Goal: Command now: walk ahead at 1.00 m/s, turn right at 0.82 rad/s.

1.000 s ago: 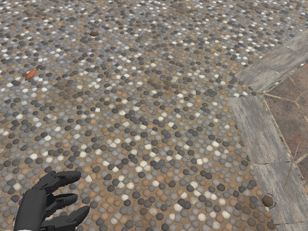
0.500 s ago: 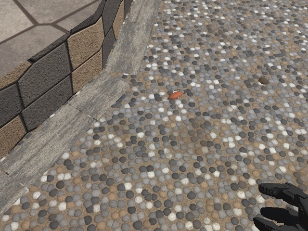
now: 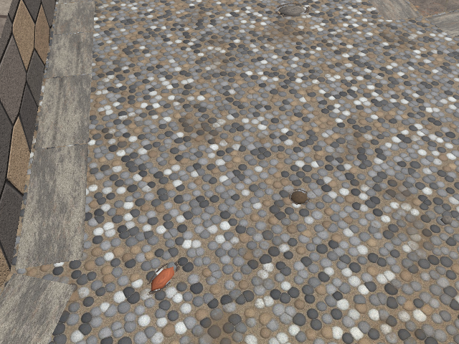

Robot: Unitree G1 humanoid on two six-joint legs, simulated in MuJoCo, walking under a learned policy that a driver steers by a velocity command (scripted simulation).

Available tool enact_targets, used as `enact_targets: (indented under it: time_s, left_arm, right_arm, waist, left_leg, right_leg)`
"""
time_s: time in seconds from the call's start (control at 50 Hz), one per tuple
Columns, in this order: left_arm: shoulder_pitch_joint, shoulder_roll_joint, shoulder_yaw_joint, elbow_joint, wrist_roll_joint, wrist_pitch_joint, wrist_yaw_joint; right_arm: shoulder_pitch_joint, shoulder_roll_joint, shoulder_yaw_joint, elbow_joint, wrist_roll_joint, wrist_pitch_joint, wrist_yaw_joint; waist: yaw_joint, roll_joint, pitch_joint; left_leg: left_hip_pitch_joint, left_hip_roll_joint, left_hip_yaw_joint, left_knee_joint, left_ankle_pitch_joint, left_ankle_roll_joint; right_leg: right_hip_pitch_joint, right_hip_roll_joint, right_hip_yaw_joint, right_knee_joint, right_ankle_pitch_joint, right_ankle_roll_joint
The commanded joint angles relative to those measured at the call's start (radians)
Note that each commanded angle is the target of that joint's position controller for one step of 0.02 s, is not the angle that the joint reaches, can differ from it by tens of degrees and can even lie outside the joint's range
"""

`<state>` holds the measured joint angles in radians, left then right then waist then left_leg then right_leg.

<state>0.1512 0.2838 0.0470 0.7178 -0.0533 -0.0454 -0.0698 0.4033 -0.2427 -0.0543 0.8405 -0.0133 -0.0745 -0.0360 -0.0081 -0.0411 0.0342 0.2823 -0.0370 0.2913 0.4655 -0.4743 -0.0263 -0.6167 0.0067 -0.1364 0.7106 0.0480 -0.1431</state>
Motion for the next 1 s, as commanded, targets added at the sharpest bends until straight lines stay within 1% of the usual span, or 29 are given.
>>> enact_targets:
  time_s: [0.02, 0.04, 0.06, 0.08, 0.1, 0.12, 0.16, 0.2, 0.26, 0.34, 0.38, 0.4, 0.42, 0.44, 0.46, 0.48, 0.5, 0.52, 0.56, 0.62, 0.68, 0.76, 0.78, 0.8, 0.82, 0.84, 0.88, 0.9, 1.0]
  left_arm:
    - [0.587, 0.218, 0.088, 0.119, 0.012, 0.052, 0.036]
    - [0.441, 0.189, 0.062, 0.061, 0.057, 0.023, 0.025]
    - [0.387, 0.137, 0.051, 0.009, 0.070, -0.003, 0.024]
    - [0.373, 0.101, 0.047, -0.001, 0.061, -0.024, 0.019]
    - [0.286, 0.116, 0.050, -0.022, 0.057, -0.044, 0.013]
    - [0.213, 0.121, 0.051, -0.046, 0.052, -0.058, 0.014]
    - [0.157, 0.124, 0.049, -0.072, 0.043, -0.060, 0.032]
    - [0.172, 0.096, 0.040, -0.067, 0.026, -0.059, 0.055]
    - [0.185, 0.109, 0.048, -0.054, 0.013, -0.034, 0.085]
    - [0.246, 0.107, 0.060, -0.024, -0.004, -0.020, 0.092]
    - [0.265, 0.094, 0.065, -0.004, 0.015, -0.007, 0.097]
    - [0.247, 0.094, 0.063, -0.010, 0.029, -0.002, 0.094]
    - [0.193, 0.045, 0.041, -0.051, 0.058, -0.001, 0.088]
    - [0.476, -0.080, 0.010, -0.023, 0.033, -0.012, 0.074]
    - [0.512, 0.020, 0.004, 0.016, 0.009, -0.008, 0.073]
    - [0.299, 0.065, 0.011, -0.024, 0.013, -0.006, 0.072]
    - [0.111, 0.095, 0.009, -0.087, 0.050, -0.015, 0.076]
    - [0.000, 0.104, 0.015, -0.125, 0.086, -0.028, 0.079]
    - [-0.032, 0.064, 0.006, -0.155, 0.097, -0.041, 0.076]
    - [-0.039, 0.018, -0.017, -0.158, 0.064, -0.037, 0.079]
    - [-0.065, 0.060, -0.008, -0.141, 0.053, -0.017, 0.077]
    - [-0.094, 0.089, 0.012, -0.147, 0.056, -0.008, 0.077]
    - [-0.071, 0.103, 0.020, -0.138, 0.063, -0.009, 0.081]
    - [-0.023, 0.138, 0.027, -0.136, 0.079, -0.003, 0.092]
    - [-0.012, 0.144, 0.021, -0.151, 0.106, 0.012, 0.096]
    - [-0.024, 0.137, 0.030, -0.143, 0.096, 0.022, 0.093]
    - [-0.113, 0.066, 0.020, -0.153, 0.077, 0.025, 0.095]
    - [-0.151, 0.060, 0.018, -0.158, 0.075, 0.027, 0.096]
    - [-0.120, 0.098, 0.040, -0.107, 0.079, 0.029, 0.106]
  right_arm:
    - [-0.314, -0.092, -0.015, -0.157, 0.018, -0.044, 0.036]
    - [-0.158, 0.046, 0.029, -0.236, 0.041, -0.084, 0.056]
    - [-0.174, -0.046, 0.031, -0.275, 0.050, -0.120, 0.068]
    - [-0.285, -0.109, 0.016, -0.293, 0.058, -0.129, 0.067]
    - [-0.269, -0.100, 0.014, -0.297, 0.053, -0.125, 0.062]
    - [-0.264, -0.101, 0.015, -0.283, 0.024, -0.110, 0.053]
    - [-0.242, -0.126, 0.002, -0.270, 0.007, -0.083, 0.037]
    - [-0.319, -0.123, 0.005, -0.300, -0.004, -0.068, 0.022]
    - [-0.507, -0.033, 0.028, -0.371, -0.008, -0.063, 0.025]
    - [-0.514, -0.108, -0.015, -0.385, 0.050, -0.069, 0.032]
    - [-0.422, -0.154, -0.042, -0.351, 0.032, -0.082, 0.034]
    - [-0.291, -0.176, -0.055, -0.320, 0.010, -0.092, 0.039]
    - [-0.073, -0.197, -0.052, -0.274, -0.010, -0.094, 0.044]
    - [0.025, -0.289, -0.065, -0.198, -0.038, -0.089, 0.065]
    - [0.060, -0.245, -0.067, -0.171, -0.001, -0.081, 0.082]
    - [-0.030, -0.158, -0.049, -0.201, 0.011, -0.064, 0.073]
    - [-0.140, -0.141, -0.032, -0.221, 0.017, -0.052, 0.069]
    - [-0.168, -0.146, -0.028, -0.220, 0.025, -0.046, 0.068]
    - [-0.130, -0.142, -0.024, -0.180, 0.018, -0.042, 0.056]
    - [-0.147, -0.213, -0.049, -0.171, 0.024, -0.006, 0.031]
    - [-0.158, -0.260, -0.071, -0.185, 0.042, 0.035, 0.006]
    - [-0.176, -0.208, -0.067, -0.211, 0.051, 0.068, -0.015]
    - [-0.164, -0.170, -0.058, -0.216, 0.051, 0.072, -0.013]
    - [-0.095, -0.096, -0.039, -0.213, 0.042, 0.075, -0.006]
    - [0.014, -0.084, -0.031, -0.218, 0.035, 0.075, -0.005]
    - [0.088, -0.161, -0.045, -0.222, 0.031, 0.076, 0.004]
    - [0.018, -0.238, -0.073, -0.195, 0.045, 0.103, -0.007]
    - [0.003, -0.240, -0.081, -0.194, 0.041, 0.120, -0.014]
    - [-0.121, -0.128, -0.047, -0.269, 0.035, 0.125, 0.008]
  waist:
    - [0.326, -0.152, -0.073]
    - [0.100, -0.418, -0.149]
    - [0.114, -0.250, -0.244]
    - [0.108, -0.004, -0.141]
    - [0.016, 0.129, -0.059]
    - [-0.019, 0.179, -0.018]
    - [-0.056, 0.168, 0.016]
    - [-0.030, 0.135, 0.057]
    - [0.056, 0.038, 0.071]
    - [0.090, -0.054, -0.010]
    - [0.047, -0.076, -0.060]
    - [-0.024, -0.094, -0.151]
    - [-0.115, -0.073, -0.302]
    - [0.016, 0.458, -0.474]
    - [-0.025, 0.429, -0.512]
    - [-0.072, 0.297, -0.335]
    - [-0.062, 0.134, -0.215]
    - [-0.052, 0.055, -0.128]
    - [-0.017, 0.080, -0.120]
    - [0.023, 0.121, -0.158]
    - [0.041, 0.134, -0.196]
    - [0.067, 0.151, -0.146]
    - [0.069, 0.129, -0.144]
    - [0.051, -0.013, -0.206]
    - [0.002, -0.136, -0.259]
    - [-0.032, -0.209, -0.276]
    - [-0.020, -0.114, -0.151]
    - [-0.031, -0.080, -0.118]
    - [-0.002, -0.084, -0.109]
  left_leg:
    - [-0.703, 0.010, -0.103, 1.066, 0.310, 0.031]
    - [-1.065, -0.102, -0.320, 1.333, -0.146, 0.020]
    - [-1.152, -0.072, -0.456, 1.289, -0.055, 0.081]
    - [-1.121, -0.028, -0.450, 1.145, 0.035, 0.128]
    - [-1.086, 0.009, -0.462, 1.026, 0.101, 0.122]
    - [-1.019, 0.038, -0.475, 0.951, 0.125, 0.098]
    - [-0.923, 0.075, -0.471, 0.819, 0.145, 0.044]
    - [-0.883, 0.102, -0.434, 0.600, 0.176, -0.002]
    - [-0.695, 0.039, -0.344, 0.224, 0.456, -0.047]
    - [-0.573, 0.003, -0.400, 0.031, 0.552, -0.068]
    - [-0.555, -0.004, -0.346, -0.036, 0.572, -0.019]
    - [-0.432, 0.008, -0.318, -0.022, 0.632, 0.020]
    - [-0.162, 0.128, -0.435, 0.084, 0.745, 0.088]
    - [0.193, 0.431, -0.994, 0.034, 0.931, 0.357]
    - [0.222, 0.459, -1.233, -0.043, 0.499, 0.402]
    - [0.103, 0.372, -1.059, -0.075, 0.470, 0.348]
    - [-0.084, 0.304, -0.907, -0.081, 0.638, 0.292]
    - [-0.221, 0.253, -0.814, -0.073, 0.874, 0.268]
    - [-0.302, 0.191, -0.721, -0.078, 1.080, 0.254]
    - [-0.435, 0.173, -0.703, -0.102, 1.123, 0.273]
    - [-0.553, 0.131, -0.704, -0.112, 0.907, 0.220]
    - [-0.639, 0.062, -0.765, -0.040, 0.564, 0.128]
    - [-0.683, 0.022, -0.746, 0.034, 0.431, 0.096]
    - [-0.785, -0.043, -0.652, 0.257, 0.023, 0.052]
    - [-0.890, -0.114, -0.522, 0.427, -0.269, 0.028]
    - [-0.911, -0.029, -0.463, 0.597, -0.236, -0.012]
    - [-0.984, 0.055, -0.405, 0.755, -0.061, -0.060]
    - [-0.967, 0.068, -0.392, 0.792, -0.010, -0.071]
    - [-0.917, 0.123, -0.322, 0.631, 0.128, -0.089]
  right_leg:
    - [0.802, -0.007, 0.172, -0.008, -0.042, -0.110]
    - [0.938, -0.109, 0.657, -0.123, -0.240, -0.289]
    - [0.965, -0.217, 0.965, -0.381, -0.606, -0.331]
    - [0.829, -0.208, 0.991, -0.496, -0.733, -0.256]
    - [0.659, -0.216, 0.990, -0.508, -0.737, -0.248]
    - [0.518, -0.177, 0.945, -0.490, -0.638, -0.246]
    - [0.358, -0.093, 0.774, -0.501, -0.449, -0.227]
    - [0.254, -0.043, 0.645, -0.503, -0.302, -0.208]
    - [0.102, 0.063, 0.494, -0.478, -0.251, -0.129]
    - [0.267, 0.028, 0.587, -0.371, -0.341, -0.065]
    - [0.469, 0.016, 0.540, -0.185, 0.016, -0.015]
    - [0.515, 0.024, 0.494, -0.015, 0.244, 0.029]
    - [0.396, 0.033, 0.454, 0.280, 0.153, 0.065]
    - [0.058, 0.212, 0.371, 0.704, -0.659, 0.150]
    - [-0.089, 0.140, 0.383, 0.838, -0.669, 0.153]
    - [-0.158, 0.079, 0.346, 0.831, -0.614, 0.151]
    - [-0.134, 0.034, 0.285, 0.743, -0.532, 0.151]
    - [-0.118, 0.018, 0.248, 0.654, -0.520, 0.161]
    - [-0.042, -0.006, 0.236, 0.461, -0.510, 0.174]
    - [0.108, 0.036, 0.203, 0.132, -0.460, 0.196]
    - [0.299, 0.098, 0.214, -0.042, -0.230, 0.196]
    - [0.462, 0.068, 0.278, -0.263, -0.037, 0.181]
    - [0.539, 0.010, 0.281, -0.325, 0.028, 0.157]
    - [0.690, -0.200, 0.428, -0.328, 0.158, 0.068]
    - [0.750, -0.407, 0.640, -0.307, 0.325, -0.062]
    - [0.694, -0.488, 0.732, -0.338, 0.267, -0.141]
    - [0.575, -0.355, 0.554, -0.385, -0.026, -0.102]
    - [0.503, -0.303, 0.466, -0.396, -0.054, -0.073]
    - [0.471, -0.267, 0.236, -0.422, 0.118, -0.093]
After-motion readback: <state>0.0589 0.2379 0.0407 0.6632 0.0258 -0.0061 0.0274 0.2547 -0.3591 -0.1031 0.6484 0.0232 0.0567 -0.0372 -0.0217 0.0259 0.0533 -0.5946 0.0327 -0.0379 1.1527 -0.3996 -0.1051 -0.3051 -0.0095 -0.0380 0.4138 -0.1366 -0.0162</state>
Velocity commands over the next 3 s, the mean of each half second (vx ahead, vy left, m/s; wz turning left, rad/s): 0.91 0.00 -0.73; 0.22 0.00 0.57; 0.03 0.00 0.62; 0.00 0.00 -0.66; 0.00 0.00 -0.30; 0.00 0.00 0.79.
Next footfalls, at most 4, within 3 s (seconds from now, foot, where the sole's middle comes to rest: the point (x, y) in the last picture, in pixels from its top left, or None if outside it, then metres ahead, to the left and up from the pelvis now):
0.42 left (213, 298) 0.64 0.07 -0.74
0.80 right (291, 276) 0.71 -0.17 -0.74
1.20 left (198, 279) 0.70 0.12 -0.74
1.72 right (272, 275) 0.71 -0.11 -0.74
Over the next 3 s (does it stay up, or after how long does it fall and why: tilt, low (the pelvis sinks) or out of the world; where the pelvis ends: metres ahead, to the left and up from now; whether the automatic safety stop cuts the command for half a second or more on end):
stays up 0.74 -0.01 0.04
